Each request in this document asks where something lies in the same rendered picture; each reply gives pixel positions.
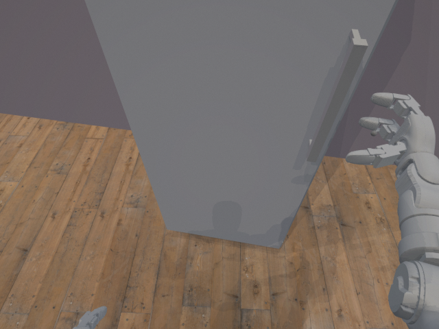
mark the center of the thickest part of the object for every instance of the robot left hand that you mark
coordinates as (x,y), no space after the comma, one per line
(90,319)

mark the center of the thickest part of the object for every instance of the robot right forearm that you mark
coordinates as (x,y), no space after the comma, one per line
(418,208)

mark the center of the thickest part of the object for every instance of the robot right upper arm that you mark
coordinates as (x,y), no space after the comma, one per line
(414,294)

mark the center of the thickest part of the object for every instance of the handle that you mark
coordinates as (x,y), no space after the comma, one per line
(349,67)

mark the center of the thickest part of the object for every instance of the robot right hand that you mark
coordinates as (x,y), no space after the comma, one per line
(416,134)

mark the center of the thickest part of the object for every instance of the fridge door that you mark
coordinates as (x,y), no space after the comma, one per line
(222,97)

